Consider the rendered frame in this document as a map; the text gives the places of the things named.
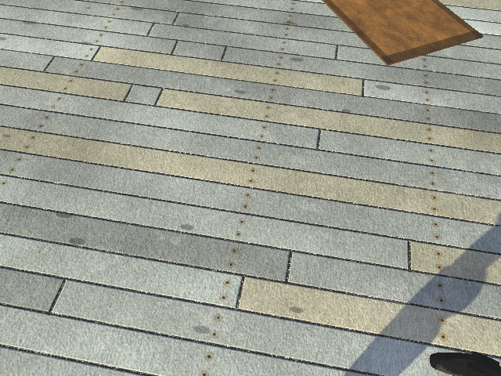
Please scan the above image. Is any right robot hand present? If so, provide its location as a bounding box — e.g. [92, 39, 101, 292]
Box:
[429, 352, 501, 376]

